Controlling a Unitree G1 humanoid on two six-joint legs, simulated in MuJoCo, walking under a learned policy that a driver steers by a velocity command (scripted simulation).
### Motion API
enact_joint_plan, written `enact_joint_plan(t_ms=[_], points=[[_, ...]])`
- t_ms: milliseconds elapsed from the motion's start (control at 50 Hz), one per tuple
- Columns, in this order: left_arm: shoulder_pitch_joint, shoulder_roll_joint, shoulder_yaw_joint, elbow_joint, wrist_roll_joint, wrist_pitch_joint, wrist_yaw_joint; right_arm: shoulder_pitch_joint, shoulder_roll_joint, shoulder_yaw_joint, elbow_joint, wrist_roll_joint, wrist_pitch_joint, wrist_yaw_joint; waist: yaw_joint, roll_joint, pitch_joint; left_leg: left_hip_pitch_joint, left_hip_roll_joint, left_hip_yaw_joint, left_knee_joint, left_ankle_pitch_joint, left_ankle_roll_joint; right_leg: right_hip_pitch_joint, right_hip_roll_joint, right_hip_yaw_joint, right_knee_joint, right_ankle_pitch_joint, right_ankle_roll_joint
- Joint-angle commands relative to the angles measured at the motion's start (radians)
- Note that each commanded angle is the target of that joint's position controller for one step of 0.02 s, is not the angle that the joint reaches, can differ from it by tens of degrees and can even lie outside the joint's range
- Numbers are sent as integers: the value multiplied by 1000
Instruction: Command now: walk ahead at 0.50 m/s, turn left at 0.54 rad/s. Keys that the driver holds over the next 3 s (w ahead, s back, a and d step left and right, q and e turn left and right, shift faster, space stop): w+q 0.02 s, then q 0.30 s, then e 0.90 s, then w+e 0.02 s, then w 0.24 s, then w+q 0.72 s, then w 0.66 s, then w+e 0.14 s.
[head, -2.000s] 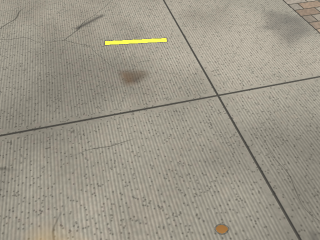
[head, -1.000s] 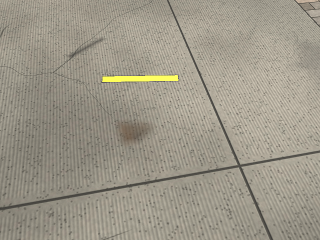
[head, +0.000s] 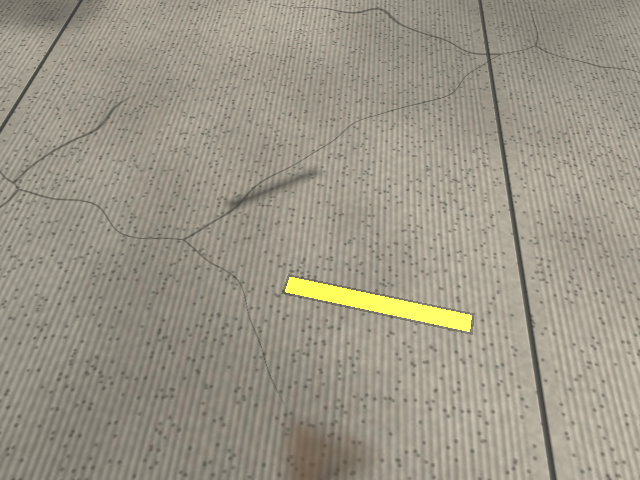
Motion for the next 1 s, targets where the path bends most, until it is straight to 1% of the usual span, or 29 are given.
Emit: enact_joint_plan(t_ms=[20, 40, 60, 80, 100, 120, 140, 180, 240, 320, 400, 440, 460, 480, 500, 520, 540, 560, 600, 620, 700, 780, 820, 840, 860, 880, 900, 940, 1000], points=[[-65, 204, 36, -81, -3, -2, 10, 342, -244, -100, 13, 5, -2, -21, -235, -34, -194, 561, -46, -72, -94, -15, 104, -272, -181, 42, 587, 974, -70], [16, 43, -9, -134, 34, -29, -9, 339, -357, -117, 13, 4, -4, -34, -115, 245, -258, 891, 226, -607, -148, 8, 281, -732, 30, 103, 968, -17, 0], [-54, 92, -8, -159, -3, -76, -23, 358, -308, -93, -21, -17, -16, -33, -148, 160, -406, 962, 327, -894, -294, 86, 348, -846, 92, 351, 1112, -179, -6], [-154, 132, 3, -190, -36, -96, -29, 314, -249, -75, -28, -30, -27, -31, -161, 96, -303, 894, 295, -720, -287, 284, 290, -911, 37, 388, 1107, -105, -29], [-161, 128, 1, -187, -27, -100, -23, 238, -205, -63, -43, -19, -34, -31, -117, 25, -213, 742, 247, -560, -266, 418, 246, -882, -9, 383, 1022, -23, -38], [-157, 140, 12, -173, 0, -91, -12, 164, -172, -55, -61, -8, -33, -33, -75, -27, -149, 589, 204, -455, -274, 482, 209, -824, -42, 373, 944, 19, -30], [-142, 156, 22, -175, 12, -74, -7, 127, -152, -46, -77, -14, -30, -38, -41, -20, -130, 477, 182, -403, -292, 534, 195, -746, -60, 374, 901, 43, -23], [-122, 132, 24, -189, 18, -39, -2, 117, -173, -48, -87, -22, -27, -46, -7, -11, -117, 363, 151, -353, -311, 626, 188, -680, -54, 362, 811, 69, -2], [-171, 100, 13, -218, 28, -18, 8, 145, -219, -61, -87, -18, -17, -66, -12, 26, -124, 318, 100, -291, -293, 706, 162, -678, -7, 339, 622, 185, 26], [-279, 96, 3, -256, 20, -9, -3, 165, -214, -60, -96, 0, 22, -91, -55, 85, -160, 337, 62, -303, -248, 561, 89, -638, 42, 349, 396, 373, 34], [-305, 103, -5, -252, 20, -17, -28, 183, -162, -33, -81, -23, 29, -99, -88, 104, -156, 401, 105, -327, -204, 463, 74, -600, 27, 348, 278, 426, 15], [-281, 113, -3, -244, 28, -31, -39, 176, -128, -13, -67, -33, 19, -94, -68, 103, -147, 421, 125, -342, -154, 466, 65, -543, 19, 344, 199, 404, -30], [-246, 112, -2, -232, 32, -40, -43, 161, -121, -6, -62, -33, 13, -93, -40, 95, -143, 412, 106, -326, -116, 446, 42, -465, 24, 332, 100, 491, -59], [-233, 147, 4, -229, 44, -46, -41, 195, -122, -5, -54, -43, 2, -90, -47, 54, -160, 391, 49, -301, -63, 386, 1, -361, -15, 385, 74, 769, -96], [-238, 200, 10, -242, 57, -46, -38, 267, -126, -7, -50, -61, -11, -88, -101, -46, -198, 323, -35, -252, 29, 182, -40, -238, -107, 491, 137, 1109, -171], [-219, 168, 3, -236, 61, -34, -36, 325, -128, -6, -33, -53, -13, -92, -102, -172, -258, 242, -76, -203, 138, -84, -104, -153, -218, 615, 148, 1188, -317], [-198, 123, -8, -233, 35, -18, -36, 269, -165, -11, -45, -52, -2, -94, -68, -216, -260, 198, -90, -168, 207, -350, -140, -161, -268, 727, 95, 1093, -376], [-169, 122, -12, -225, 21, -6, -38, 199, -182, -19, -67, -39, 17, -96, -40, -211, -230, 119, -92, -171, 292, -523, -153, -157, -280, 806, 53, 924, -383], [-165, 216, 18, -238, 9, 8, -37, 136, -183, -27, -83, -25, 55, -101, -21, -116, -175, 20, -87, -191, 456, -527, -169, -200, -260, 845, -2, 610, -342], [-195, 237, 28, -253, 7, 15, -29, 132, -174, -29, -81, -22, 64, -103, -34, -99, -152, 21, -79, -191, 455, -476, -171, -253, -229, 806, -22, 521, -308], [-239, 186, 32, -276, 5, 60, -4, 142, -105, -16, -62, -16, 54, -111, -47, -166, -142, 153, -98, -137, 195, -342, -178, -370, -94, 678, -61, 319, -223], [-225, 195, 44, -287, -3, 77, 7, 172, -117, -20, -53, -11, 37, -99, -52, -206, -169, 270, -108, -134, -32, -212, -156, -384, -89, 724, -66, 236, -215], [-227, 187, 43, -298, -13, 87, 15, 226, -140, -30, -34, -14, 31, -89, -85, -190, -153, 405, -92, -116, -207, -110, -115, -476, -44, 706, -36, 128, -163], [-213, 156, 33, -304, -11, 88, 16, 265, -202, -47, -34, -31, 32, -93, -88, -95, -149, 506, 58, -239, -286, -151, -60, -604, 10, 648, 86, 20, -108], [-239, 112, 24, -347, -13, 78, 9, 237, -298, -67, -45, -64, 36, -94, -59, 216, -93, 465, 283, -523, -387, -152, 74, -789, 169, 436, 343, -78, -61], [-226, 175, 43, -343, 3, 62, 6, 168, -262, -55, -82, -99, 26, -94, -57, 230, -82, 364, 387, -615, -405, -50, 158, -783, 118, 460, 574, -133, -29], [-170, 214, 61, -310, -1, 64, 2, 83, -205, -38, -111, -89, 17, -101, -11, 147, -74, 350, 337, -513, -378, 28, 133, -761, 107, 476, 701, -75, -24], [-90, 191, 62, -258, 2, 87, 10, 21, -163, -24, -127, -44, 8, -106, 9, 95, -60, 387, 234, -338, -333, 98, 51, -781, 100, 450, 815, 35, 6], [-136, 152, 46, -296, -8, 98, 4, 87, -161, -17, -112, -39, 17, -114, -31, 112, -43, 425, 203, -216, -318, 248, 72, -809, 79, 394, 860, 98, 52]])
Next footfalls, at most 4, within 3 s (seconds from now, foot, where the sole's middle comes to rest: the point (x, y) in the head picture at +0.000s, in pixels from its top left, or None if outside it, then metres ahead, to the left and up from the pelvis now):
0.02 left None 0.17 0.09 -0.76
0.48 right None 0.37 -0.07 -0.76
0.84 left None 0.26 0.16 -0.76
1.30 right None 0.24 -0.11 -0.76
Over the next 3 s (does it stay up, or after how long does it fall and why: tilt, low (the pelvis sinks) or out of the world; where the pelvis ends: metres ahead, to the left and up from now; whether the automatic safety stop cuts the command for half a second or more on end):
stays up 1.07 0.04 0.02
